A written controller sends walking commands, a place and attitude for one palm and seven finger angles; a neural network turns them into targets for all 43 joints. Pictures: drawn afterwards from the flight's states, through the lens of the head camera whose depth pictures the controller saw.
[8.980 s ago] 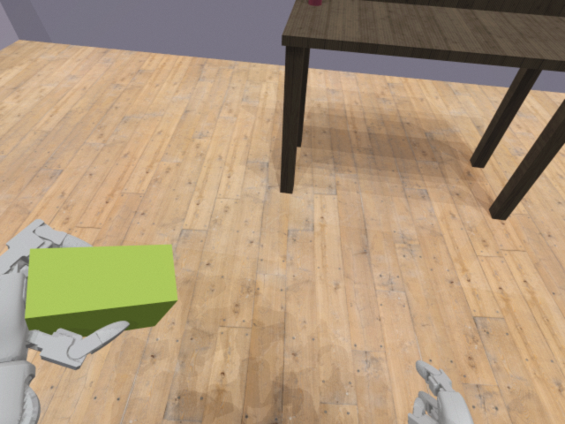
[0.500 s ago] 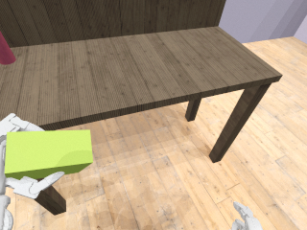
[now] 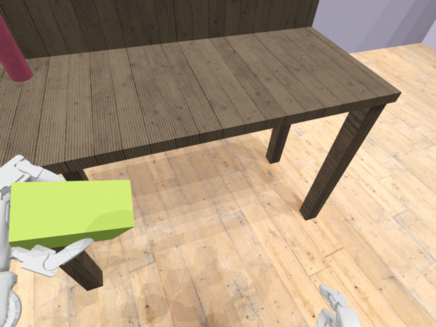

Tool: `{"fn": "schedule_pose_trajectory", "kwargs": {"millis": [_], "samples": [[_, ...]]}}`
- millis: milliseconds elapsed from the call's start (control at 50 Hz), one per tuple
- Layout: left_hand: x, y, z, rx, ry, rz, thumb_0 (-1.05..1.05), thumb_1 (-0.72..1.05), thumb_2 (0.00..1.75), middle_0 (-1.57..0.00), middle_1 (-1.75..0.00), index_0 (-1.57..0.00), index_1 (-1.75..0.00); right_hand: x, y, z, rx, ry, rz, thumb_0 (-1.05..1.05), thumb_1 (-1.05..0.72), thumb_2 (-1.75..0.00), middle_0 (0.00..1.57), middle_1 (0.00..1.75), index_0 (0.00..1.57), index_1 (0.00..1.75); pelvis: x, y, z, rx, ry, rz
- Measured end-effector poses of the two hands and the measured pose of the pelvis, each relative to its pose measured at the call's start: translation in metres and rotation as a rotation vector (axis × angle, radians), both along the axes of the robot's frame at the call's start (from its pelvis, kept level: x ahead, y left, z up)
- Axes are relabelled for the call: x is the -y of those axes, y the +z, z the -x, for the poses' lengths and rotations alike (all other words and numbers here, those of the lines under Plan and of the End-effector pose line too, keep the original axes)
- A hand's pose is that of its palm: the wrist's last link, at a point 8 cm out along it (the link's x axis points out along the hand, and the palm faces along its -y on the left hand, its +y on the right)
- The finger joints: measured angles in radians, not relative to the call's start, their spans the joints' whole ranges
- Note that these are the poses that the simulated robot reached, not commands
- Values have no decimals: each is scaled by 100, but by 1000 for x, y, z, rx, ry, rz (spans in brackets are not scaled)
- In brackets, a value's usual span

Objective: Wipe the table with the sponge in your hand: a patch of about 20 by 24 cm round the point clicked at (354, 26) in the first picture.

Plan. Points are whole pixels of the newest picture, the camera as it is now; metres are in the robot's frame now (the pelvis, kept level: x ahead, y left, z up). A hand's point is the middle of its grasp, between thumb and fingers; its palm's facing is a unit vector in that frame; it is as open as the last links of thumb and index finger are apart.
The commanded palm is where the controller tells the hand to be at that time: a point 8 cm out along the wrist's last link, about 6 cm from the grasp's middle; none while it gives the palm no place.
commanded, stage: come to a stop and stand still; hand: left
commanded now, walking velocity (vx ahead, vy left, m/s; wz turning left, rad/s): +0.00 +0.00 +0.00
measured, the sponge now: (89, 215) +0.23 +0.20 +0.15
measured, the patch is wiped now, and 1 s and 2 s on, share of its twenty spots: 0.00 0.00 0.00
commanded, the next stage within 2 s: look again from close up in 0.26 s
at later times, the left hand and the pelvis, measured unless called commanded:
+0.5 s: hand (6, 199) +0.23 +0.29 +0.18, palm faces +0.48 -0.81 -0.34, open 10.4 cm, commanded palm +0.15 +0.29 +0.18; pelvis -0.02 +0.01 -0.01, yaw -2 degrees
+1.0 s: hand out of the picture +0.23 +0.32 +0.17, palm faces +0.39 -0.86 -0.32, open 10.4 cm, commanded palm +0.17 +0.36 +0.18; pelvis +0.00 +0.08 -0.01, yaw -1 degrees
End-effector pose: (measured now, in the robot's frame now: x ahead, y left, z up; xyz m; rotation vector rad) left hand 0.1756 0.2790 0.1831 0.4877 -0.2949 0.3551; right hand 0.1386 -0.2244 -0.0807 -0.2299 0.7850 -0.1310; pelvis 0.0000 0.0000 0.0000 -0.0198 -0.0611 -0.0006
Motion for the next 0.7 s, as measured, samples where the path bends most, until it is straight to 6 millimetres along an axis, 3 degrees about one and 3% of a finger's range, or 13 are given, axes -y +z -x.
{"fn": "schedule_pose_trajectory", "kwargs": {"millis": [180, 300, 360, 400, 460, 500, 620, 700], "samples": [[3, -11, 12, -63, 44, -16, -1, -52, 100, -69, -136, -71, -135, -1, -11, -3, 14, 17, -46, 1, -90, -90, 20, 29, 20, 30, 6, -5, 5, 10, 19, -17], [12, -3, 16, 19, 5, -5, -1, -52, 100, -69, -136, -71, -135, 3, -13, -7, 4, 45, -11, 1, -90, -90, 20, 29, 20, 30, 6, -10, 10, 3, 19, -32], [7, -3, 16, 35, -7, 5, -1, -52, 100, -69, -136, -71, -135, 3, -8, -6, 9, 27, 2, 1, -91, -90, 20, 29, 20, 30, 3, -9, 11, 11, 12, -33], [-10, 9, 8, 76, -23, -116, -1, -52, 100, -69, -136, -71, -135, 1, -6, -2, 25, 49, 29, 1, -91, -90, 20, 29, 20, 30, 3, -11, 14, 5, 16, -36], [-45, 13, -5, 140, 23, -73, -1, -52, 100, -69, -136, -71, -135, -6, -1, 4, 48, 56, 20, 1, -91, -90, 20, 29, 20, 30, -4, -11, 18, 24, -6, -26], [-53, 8, -9, 142, 38, 3, -1, -52, 100, -69, -136, -71, -135, -12, 6, 10, 83, 44, 3, 1, -91, -90, 20, 29, 20, 30, -13, -8, 19, 37, -27, -20], [-29, -9, -5, 66, -105, 50, -1, -52, 101, -69, -136, -71, -135, -35, 15, 22, 146, 11, -54, 1, -91, -90, 20, 29, 20, 30, -36, -4, 17, 33, -33, -11], [-38, -11, -1, 20, -106, 2, -1, -52, 101, -69, -136, -71, -135, -50, 12, 21, 115, 34, -71, 1, -90, -90, 20, 29, 20, 30, -41, -3, 16, 13, -30, -6]]}}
